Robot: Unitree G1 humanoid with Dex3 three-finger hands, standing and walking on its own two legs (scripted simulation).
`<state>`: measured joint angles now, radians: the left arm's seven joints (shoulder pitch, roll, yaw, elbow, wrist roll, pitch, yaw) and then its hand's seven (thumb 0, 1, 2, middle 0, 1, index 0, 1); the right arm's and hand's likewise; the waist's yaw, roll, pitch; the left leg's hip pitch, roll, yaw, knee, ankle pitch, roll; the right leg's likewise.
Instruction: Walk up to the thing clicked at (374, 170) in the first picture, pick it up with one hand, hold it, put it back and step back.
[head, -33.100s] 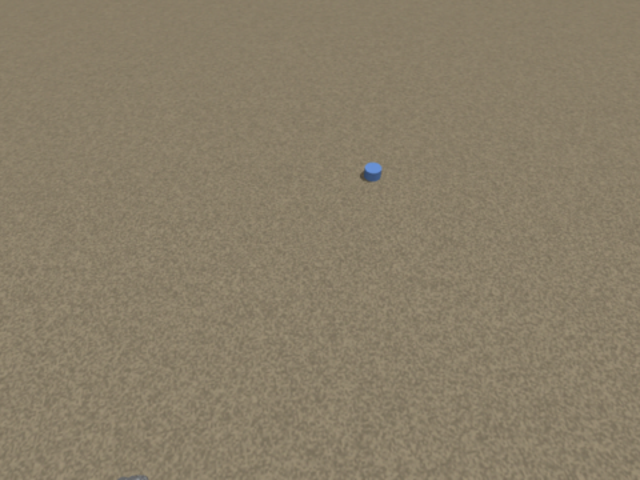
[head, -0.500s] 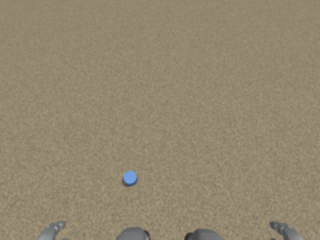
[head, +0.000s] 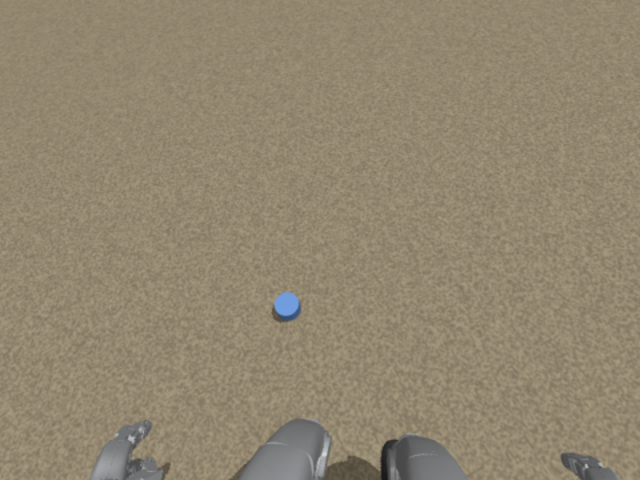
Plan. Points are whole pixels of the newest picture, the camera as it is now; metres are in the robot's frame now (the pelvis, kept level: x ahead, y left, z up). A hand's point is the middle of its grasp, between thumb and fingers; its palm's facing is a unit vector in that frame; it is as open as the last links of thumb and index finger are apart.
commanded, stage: step back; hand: left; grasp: from above
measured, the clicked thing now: (287, 306) +0.57 +0.22 -0.74
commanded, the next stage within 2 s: none
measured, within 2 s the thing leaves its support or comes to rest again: neither
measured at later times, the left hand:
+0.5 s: hand out of the picture -0.08 +0.33 -0.15, palm faces -0.03 -0.91 -0.42, open 7.4 cm
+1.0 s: hand out of the picture -0.17 +0.33 -0.15, palm faces -0.01 -0.92 -0.40, open 7.4 cm
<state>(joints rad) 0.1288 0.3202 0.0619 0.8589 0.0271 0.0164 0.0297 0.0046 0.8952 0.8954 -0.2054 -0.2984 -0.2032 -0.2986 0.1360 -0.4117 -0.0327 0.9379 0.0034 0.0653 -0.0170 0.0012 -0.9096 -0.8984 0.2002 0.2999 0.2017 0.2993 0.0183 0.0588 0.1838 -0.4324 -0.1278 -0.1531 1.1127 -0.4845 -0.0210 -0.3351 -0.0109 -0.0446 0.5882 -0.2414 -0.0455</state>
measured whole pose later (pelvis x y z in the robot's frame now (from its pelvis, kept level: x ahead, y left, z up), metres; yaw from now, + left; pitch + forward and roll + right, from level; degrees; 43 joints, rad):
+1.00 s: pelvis -0.33 +0.06 -0.01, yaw -2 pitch -3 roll +2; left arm 0.09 0.40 0.08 0.78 0.01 0.06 0.04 0.00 0.90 0.90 -0.20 -0.30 -0.20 -0.30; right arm 0.19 -0.36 -0.05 0.91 -0.03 0.05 0.00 0.00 -0.91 -0.90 0.20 0.30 0.20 0.30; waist 0.01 -0.07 0.21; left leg -0.25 -0.07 -0.02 0.65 -0.34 0.03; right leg -0.45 -0.04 0.08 0.81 -0.40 0.00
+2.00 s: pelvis -0.51 +0.04 +0.00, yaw -3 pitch -2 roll +0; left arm 0.24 0.38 0.08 0.99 0.03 0.01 -0.04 0.01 0.90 0.90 -0.20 -0.30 -0.20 -0.30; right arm 0.25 -0.38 -0.06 0.94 -0.04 -0.02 0.02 0.00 -0.90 -0.90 0.20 0.30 0.21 0.30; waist 0.00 0.00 0.05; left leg -0.17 0.04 -0.01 0.60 -0.39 -0.01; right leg -0.29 -0.01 -0.02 0.58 -0.25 -0.01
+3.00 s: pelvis -0.45 +0.04 +0.02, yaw -2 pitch -3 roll +0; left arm 0.08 0.35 0.00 1.13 0.01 -0.02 -0.01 0.00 0.90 0.90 -0.20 -0.30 -0.20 -0.30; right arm 0.09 -0.35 0.00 1.14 -0.01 -0.02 0.02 0.00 -0.91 -0.90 0.20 0.30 0.20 0.30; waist -0.01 0.01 0.06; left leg -0.15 0.03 0.03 0.34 -0.14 -0.02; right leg -0.07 -0.01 -0.02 0.33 -0.21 0.01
